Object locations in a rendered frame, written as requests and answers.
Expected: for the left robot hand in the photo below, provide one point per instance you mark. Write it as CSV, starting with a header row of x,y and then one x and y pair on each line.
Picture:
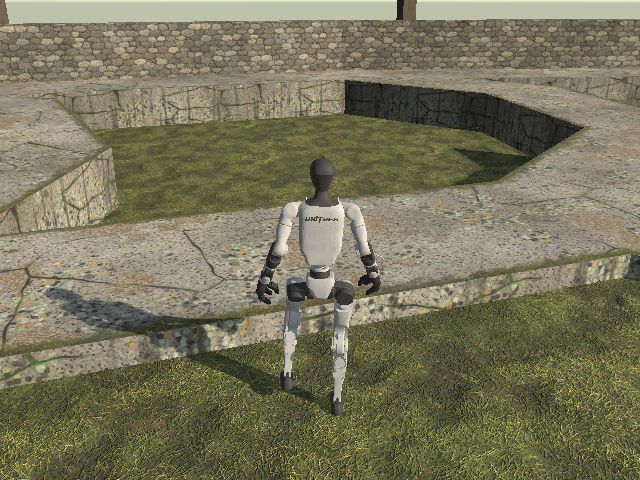
x,y
262,288

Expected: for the robot right upper arm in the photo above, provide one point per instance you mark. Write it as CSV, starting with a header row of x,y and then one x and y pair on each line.
x,y
352,212

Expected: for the robot left upper arm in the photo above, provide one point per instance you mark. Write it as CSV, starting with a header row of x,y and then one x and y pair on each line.
x,y
289,211

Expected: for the robot right foot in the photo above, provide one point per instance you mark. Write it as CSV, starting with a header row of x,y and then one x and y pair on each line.
x,y
336,407

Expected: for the robot left forearm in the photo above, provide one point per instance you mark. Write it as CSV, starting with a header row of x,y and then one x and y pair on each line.
x,y
270,266

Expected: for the robot right shin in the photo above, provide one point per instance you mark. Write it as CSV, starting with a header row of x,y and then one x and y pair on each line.
x,y
339,370

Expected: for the right robot hand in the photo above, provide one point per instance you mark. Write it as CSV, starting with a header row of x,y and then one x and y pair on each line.
x,y
367,280

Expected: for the robot right forearm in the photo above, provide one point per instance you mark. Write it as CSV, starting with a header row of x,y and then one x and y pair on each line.
x,y
370,263

